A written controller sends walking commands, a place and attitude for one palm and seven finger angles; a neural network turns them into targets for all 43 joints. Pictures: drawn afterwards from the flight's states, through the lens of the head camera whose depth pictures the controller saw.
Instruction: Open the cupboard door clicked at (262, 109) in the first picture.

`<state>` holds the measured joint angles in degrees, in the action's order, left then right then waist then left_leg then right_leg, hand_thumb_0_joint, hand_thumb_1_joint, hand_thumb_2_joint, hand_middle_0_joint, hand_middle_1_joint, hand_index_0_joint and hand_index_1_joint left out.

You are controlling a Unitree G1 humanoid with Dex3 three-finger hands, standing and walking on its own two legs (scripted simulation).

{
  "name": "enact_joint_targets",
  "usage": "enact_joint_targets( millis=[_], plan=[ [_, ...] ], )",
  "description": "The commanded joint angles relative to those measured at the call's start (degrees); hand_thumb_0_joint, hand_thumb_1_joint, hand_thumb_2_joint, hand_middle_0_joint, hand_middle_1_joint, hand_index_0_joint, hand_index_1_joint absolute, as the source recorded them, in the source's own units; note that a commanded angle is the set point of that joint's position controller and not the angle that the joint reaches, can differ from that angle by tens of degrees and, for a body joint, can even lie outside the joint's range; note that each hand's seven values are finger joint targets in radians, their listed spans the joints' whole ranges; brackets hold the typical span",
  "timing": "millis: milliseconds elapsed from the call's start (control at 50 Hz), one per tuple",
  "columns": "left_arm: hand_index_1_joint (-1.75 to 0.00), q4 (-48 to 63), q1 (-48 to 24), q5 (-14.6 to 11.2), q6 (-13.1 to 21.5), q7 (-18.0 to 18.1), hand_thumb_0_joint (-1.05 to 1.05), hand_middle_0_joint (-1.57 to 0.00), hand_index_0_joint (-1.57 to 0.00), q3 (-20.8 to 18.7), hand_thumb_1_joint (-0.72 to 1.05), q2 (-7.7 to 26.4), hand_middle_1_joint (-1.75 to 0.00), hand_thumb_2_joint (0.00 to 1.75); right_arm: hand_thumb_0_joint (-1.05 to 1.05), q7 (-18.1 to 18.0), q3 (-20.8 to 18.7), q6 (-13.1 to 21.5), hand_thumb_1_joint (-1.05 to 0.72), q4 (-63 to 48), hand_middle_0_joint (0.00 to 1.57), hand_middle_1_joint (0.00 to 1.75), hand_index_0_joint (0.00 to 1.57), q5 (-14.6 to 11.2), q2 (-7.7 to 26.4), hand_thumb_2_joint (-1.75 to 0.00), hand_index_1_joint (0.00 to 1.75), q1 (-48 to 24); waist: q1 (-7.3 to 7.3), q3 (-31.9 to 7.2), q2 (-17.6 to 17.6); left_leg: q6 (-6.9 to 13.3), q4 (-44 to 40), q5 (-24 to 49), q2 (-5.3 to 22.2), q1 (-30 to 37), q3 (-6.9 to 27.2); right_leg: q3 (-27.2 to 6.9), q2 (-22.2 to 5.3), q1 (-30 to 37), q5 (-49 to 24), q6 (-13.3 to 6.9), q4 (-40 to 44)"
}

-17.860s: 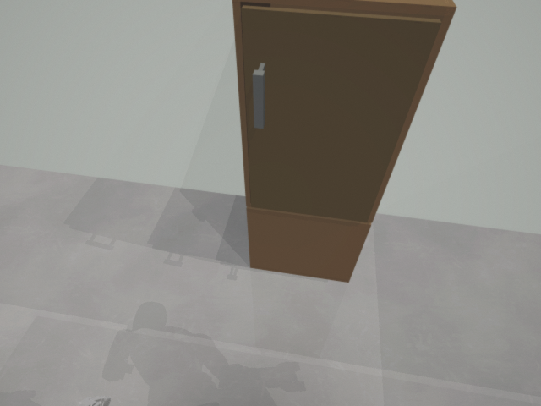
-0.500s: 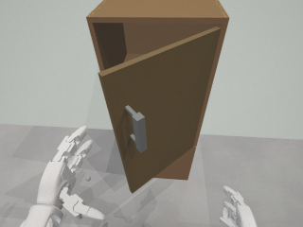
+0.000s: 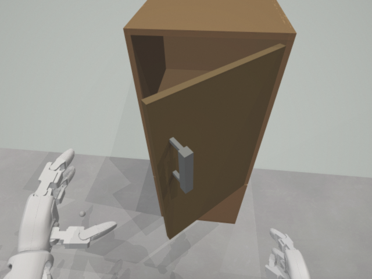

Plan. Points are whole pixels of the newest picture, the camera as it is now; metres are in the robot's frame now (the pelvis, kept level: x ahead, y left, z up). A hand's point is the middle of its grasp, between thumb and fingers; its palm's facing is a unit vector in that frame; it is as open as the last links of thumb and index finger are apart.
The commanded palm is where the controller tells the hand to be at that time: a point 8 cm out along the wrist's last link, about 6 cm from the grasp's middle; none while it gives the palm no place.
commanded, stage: draw the hand back to the body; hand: left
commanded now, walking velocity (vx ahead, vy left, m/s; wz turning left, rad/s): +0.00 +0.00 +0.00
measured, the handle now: (180, 165) +0.33 +0.06 +0.08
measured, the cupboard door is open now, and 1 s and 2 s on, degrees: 43 43 43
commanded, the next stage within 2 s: step back with the hand held close in 0.76 s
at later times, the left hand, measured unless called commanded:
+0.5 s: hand (47, 190) +0.20 +0.26 +0.16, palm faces +0.45 -0.81 -0.38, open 8.0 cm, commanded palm +0.15 +0.30 +0.17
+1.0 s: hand (49, 189) +0.20 +0.25 +0.16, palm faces +0.43 -0.80 -0.43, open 7.4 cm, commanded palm +0.15 +0.29 +0.18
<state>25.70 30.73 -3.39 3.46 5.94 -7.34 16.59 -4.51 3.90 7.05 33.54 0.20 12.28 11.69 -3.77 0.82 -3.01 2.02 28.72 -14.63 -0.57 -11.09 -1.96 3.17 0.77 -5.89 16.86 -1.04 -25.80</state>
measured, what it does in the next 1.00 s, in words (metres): stands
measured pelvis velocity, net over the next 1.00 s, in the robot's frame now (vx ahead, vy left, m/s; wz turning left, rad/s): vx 0.00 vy -0.01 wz -0.02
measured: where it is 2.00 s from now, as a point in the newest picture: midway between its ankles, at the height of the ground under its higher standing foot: outside the picture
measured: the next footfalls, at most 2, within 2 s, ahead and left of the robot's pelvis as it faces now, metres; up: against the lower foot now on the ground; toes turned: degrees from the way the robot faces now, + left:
none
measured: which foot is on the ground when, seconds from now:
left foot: down 0.00-1.00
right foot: down 0.00-1.00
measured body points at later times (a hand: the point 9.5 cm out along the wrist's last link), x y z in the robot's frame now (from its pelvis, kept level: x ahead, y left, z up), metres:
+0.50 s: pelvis +0.01 +0.00 +0.01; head +0.00 -0.02 +0.45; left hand +0.17 +0.30 +0.18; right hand +0.20 -0.22 -0.08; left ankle +0.01 +0.09 -0.74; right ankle -0.03 -0.11 -0.74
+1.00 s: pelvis +0.00 -0.01 +0.01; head +0.00 -0.03 +0.46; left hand +0.17 +0.29 +0.19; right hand +0.19 -0.23 -0.08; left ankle +0.01 +0.09 -0.74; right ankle -0.03 -0.11 -0.74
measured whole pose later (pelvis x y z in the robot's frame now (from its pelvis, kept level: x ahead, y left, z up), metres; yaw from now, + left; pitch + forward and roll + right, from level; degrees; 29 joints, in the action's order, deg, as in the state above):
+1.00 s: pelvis +0.00 -0.01 +0.01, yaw -1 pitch -3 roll -1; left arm 22.8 27.6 -4.1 7.1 6.2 -21.1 20.9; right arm -3.6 1.5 2.3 34.9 -0.5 13.0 9.7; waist -3.1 1.1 -3.7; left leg 1.2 25.1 -13.0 1.0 -9.6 -2.5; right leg 2.4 2.4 -3.8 13.7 -1.7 -19.9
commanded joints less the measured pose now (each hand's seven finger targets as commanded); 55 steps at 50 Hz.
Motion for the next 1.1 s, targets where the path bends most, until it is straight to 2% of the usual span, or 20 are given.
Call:
enact_joint_targets(
  millis=[0,100,120,280,320,360,440,500,520,620,700,760,840,860,880,900,960,1000,1020,1080],
  plan=[
    [-0.3,12.41,-4.36,0.36,4.27,1.14,0.0,-0.18,-0.18,-7.75,0.27,8.17,-0.3,0.63,0.0,-0.43,-3.22,2.36,-0.9,-8.77,0.2,0.3,0.2,0.14,6.33,-0.9,0.3,-7.96,0.36,-4.36,0.91,-0.77,-6.53,11.68,2.11,6.81,3.49,-1.66,-0.53,-2.36,-10.52,-0.37,5.87],
    [-0.3,11.81,-4.84,0.22,4.51,1.31,0.0,-0.18,-0.18,-10.75,0.44,9.61,-0.3,0.7,0.0,-0.2,-3.74,1.46,-0.9,-8.2,0.2,0.3,0.2,0.08,6.42,-0.9,0.3,-8.14,0.08,-4.44,-0.87,-1.0,-7.22,13.83,2.32,7.94,3.08,-1.91,-0.56,-1.14,-12.23,-0.38,6.58],
    [-0.3,11.06,-5.12,0.33,4.54,1.45,0.0,-0.19,-0.19,-11.75,0.48,10.57,-0.3,0.72,0.0,-0.14,-3.8,1.35,-0.9,-7.9,0.2,0.3,0.2,0.08,6.65,-0.9,0.3,-8.15,-0.11,-4.15,0.5,-1.09,-7.45,13.63,2.35,7.47,3.33,-1.76,-0.39,-0.59,-11.99,-0.46,6.79],
    [-0.3,10.37,-6.67,-0.38,4.58,1.78,0.0,-0.19,-0.19,-16.14,0.76,12.47,-0.3,0.84,0.0,0.11,-4.43,0.57,-0.9,-7.22,0.2,0.3,0.2,-0.21,6.7,-0.9,0.3,-8.02,-0.14,-4.25,-1.22,-1.22,-7.37,16.99,2.46,8.56,2.72,-2.06,-0.43,-0.08,-14.91,-0.32,7.18],
    [-0.3,9.53,-7.57,-0.47,4.64,1.98,0.0,-0.2,-0.2,-18.21,0.83,14.22,-0.3,0.87,0.0,-0.03,-4.68,0.51,-0.9,-6.86,0.2,0.3,0.2,-0.23,6.9,-0.9,0.3,-8.3,-0.36,-4.05,-0.26,-1.1,-7.21,17.13,2.41,8.48,2.49,-2.24,-0.4,0.29,-15.68,-0.4,7.59],
    [-0.3,8.45,-7.66,-0.85,4.54,1.93,0.0,-0.2,-0.2,-18.71,0.9,13.86,-0.3,0.9,0.0,-0.03,-4.71,0.17,-0.9,-6.74,0.2,0.3,0.2,-0.32,6.76,-0.9,0.3,-8.33,-0.29,-3.67,-0.06,-1.06,-7.48,16.9,2.33,8.33,2.46,-2.21,-0.47,0.39,-15.68,-0.33,7.64],
    [-0.3,7.31,-7.5,-0.82,4.25,1.39,0.0,-0.2,-0.2,-15.8,0.9,11.4,-0.3,0.9,0.0,0.23,-4.97,-0.01,-0.9,-6.81,0.2,0.3,0.2,-0.32,7.09,-0.9,0.3,-8.58,0.11,-2.88,0.09,-0.75,-7.6,16.18,2.32,8.71,2.08,-2.28,-0.59,-0.29,-15.35,-0.02,8.21],
    [-0.3,8.78,-8.55,-0.71,4.54,1.53,0.0,-0.2,-0.2,-16.62,0.9,12.82,-0.3,0.9,0.0,0.15,-5.11,0.0,-0.9,-6.89,0.2,0.3,0.2,-0.24,7.08,-0.9,0.3,-8.6,-0.04,-4.31,0.51,-0.54,-7.42,15.55,2.08,9.35,2.07,-2.56,-0.59,-0.03,-15.35,-0.03,8.48],
    [-0.3,9.12,-8.85,-0.62,4.62,1.65,0.0,-0.2,-0.2,-17.47,0.9,14.0,-0.3,0.9,0.0,0.04,-5.16,0.13,-0.9,-6.76,0.2,0.3,0.2,-0.24,7.25,-0.9,0.3,-8.8,-0.22,-4.57,-0.6,-0.54,-7.22,15.72,2.02,9.39,1.85,-2.76,-0.73,0.42,-15.92,-0.12,8.58],
    [-0.3,9.35,-8.33,-0.68,4.69,1.81,0.0,-0.2,-0.2,-18.67,0.9,14.77,-0.3,0.9,0.0,-0.15,-5.02,0.38,-0.9,-6.45,0.2,0.3,0.2,-0.24,6.76,-0.9,0.3,-9.03,-0.46,-4.42,-1.42,-0.62,-6.83,16.3,1.86,9.3,1.58,-2.88,-0.78,0.45,-16.93,-0.17,8.79],
    [-0.3,9.77,-8.59,-0.82,4.79,1.57,0.0,-0.2,-0.2,-17.48,0.9,13.41,-0.3,0.9,0.0,-0.01,-5.03,0.4,-0.9,-6.52,0.2,0.3,0.2,-0.36,6.55,-0.9,0.3,-8.85,-0.04,-4.18,-2.15,-0.69,-7.0,15.87,1.83,9.72,1.51,-2.84,-0.76,0.0,-16.2,-0.05,8.89],
    [-0.3,8.02,-7.48,-1.0,4.74,1.54,0.0,-0.2,-0.2,-17.34,0.9,12.88,-0.3,0.9,0.0,-0.05,-5.05,0.27,-0.9,-6.42,0.2,0.3,0.2,-0.32,6.6,-0.9,0.3,-8.92,-0.09,-3.64,0.5,-0.54,-7.44,14.91,1.91,9.34,1.71,-2.76,-0.67,-0.02,-15.53,0.04,9.13],
    [-0.3,8.25,-8.25,-0.92,4.9,1.45,0.0,-0.2,-0.2,-17.09,0.9,12.84,-0.3,0.9,0.0,-0.01,-5.05,0.28,-0.9,-6.37,0.2,0.3,0.2,-0.35,6.64,-0.9,0.3,-9.15,-0.03,-3.03,-0.35,-0.53,-7.57,14.42,1.88,9.27,1.68,-2.94,-0.72,-0.31,-15.17,0.05,9.43],
    [-0.3,11.92,-12.68,-0.86,5.42,1.77,0.0,-0.2,-0.2,-18.36,0.9,15.08,-0.3,0.9,0.0,-0.04,-5.05,0.53,-0.9,-6.53,0.2,0.3,0.2,-0.44,6.74,-0.9,0.3,-9.41,0.06,-4.68,-1.15,-0.54,-7.45,14.21,1.77,9.75,1.89,-3.03,-0.77,0.14,-14.89,0.01,9.35],
    [-0.3,13.18,-16.07,-0.84,7.51,2.05,0.0,-0.2,-0.2,-26.28,0.9,22.86,-0.3,0.9,0.0,-0.11,-5.04,-0.45,-0.9,-8.25,0.2,0.3,0.2,-1.11,7.85,-0.9,0.3,-8.52,1.98,-0.06,0.35,0.79,-5.09,11.39,2.9,6.51,2.94,-8.51,-3.54,-6.09,-18.9,0.43,12.09],
    [-0.3,7.25,-9.02,-0.78,7.39,1.26,0.0,-0.2,-0.2,-22.45,0.9,17.5,-0.3,0.9,0.0,-0.13,-5.11,-1.47,-0.9,-6.92,0.2,0.3,0.2,-0.68,7.07,-0.9,0.3,-8.36,2.33,-0.89,3.44,0.86,-3.7,11.29,2.8,6.3,3.54,-8.78,-4.87,-5.78,-21.5,0.48,11.61],
    [-0.3,6.82,-2.93,-0.3,7.24,0.55,0.0,-0.2,-0.2,-19.3,0.9,14.04,-0.3,0.9,0.0,0.06,-5.8,-3.12,-0.9,-8.4,0.2,0.3,0.2,-0.84,7.58,-0.9,0.3,-7.76,2.48,-5.45,2.56,0.64,-2.74,17.95,3.75,7.32,2.28,-7.42,-5.47,-4.36,-28.82,1.35,8.13],
    [-0.3,7.51,-2.07,-0.16,6.74,0.71,0.0,-0.2,-0.2,-18.81,0.9,14.0,-0.3,0.9,0.0,0.08,-6.2,-4.12,-0.9,-9.14,0.2,0.3,0.2,-1.03,7.87,-0.9,0.3,-7.29,2.71,-7.19,2.75,0.43,-2.49,20.22,4.48,7.12,2.15,-6.92,-5.31,-4.59,-28.55,1.86,7.0],
    [-0.3,8.16,-1.51,-0.11,6.79,1.02,0.0,-0.2,-0.2,-19.48,0.9,14.86,-0.3,0.9,0.0,-0.24,-6.33,-4.42,-0.9,-9.14,0.2,0.3,0.2,-1.02,7.85,-0.9,0.3,-7.67,2.55,-8.16,1.78,0.51,-2.66,21.88,4.78,7.33,2.22,-6.4,-5.4,-3.95,-29.55,1.81,6.27],
    [-0.3,11.43,-0.8,-0.05,6.77,1.71,0.0,-0.2,-0.2,-21.45,0.9,17.05,-0.3,0.9,0.0,-0.43,-6.58,-5.37,-0.9,-10.55,0.2,0.3,0.2,-1.3,7.6,-0.9,0.3,-7.33,2.64,-10.1,3.08,0.33,-2.27,23.53,5.47,5.99,2.39,-6.51,-5.11,-3.53,-29.86,1.66,4.21]
  ],
)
